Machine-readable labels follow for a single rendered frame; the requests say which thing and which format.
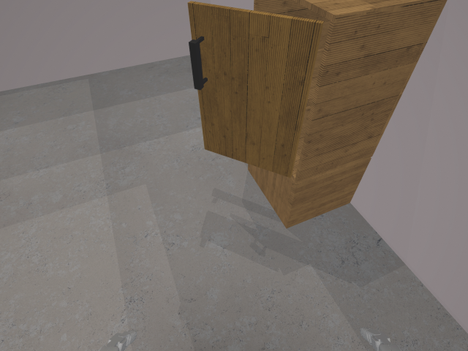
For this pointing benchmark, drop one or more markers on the robot right hand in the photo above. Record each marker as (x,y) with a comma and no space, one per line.
(378,340)

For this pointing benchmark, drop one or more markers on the handle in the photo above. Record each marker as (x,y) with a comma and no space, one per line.
(194,48)

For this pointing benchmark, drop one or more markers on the cupboard door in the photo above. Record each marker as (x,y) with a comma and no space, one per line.
(259,67)

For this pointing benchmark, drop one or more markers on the robot left hand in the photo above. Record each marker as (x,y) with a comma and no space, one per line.
(120,341)

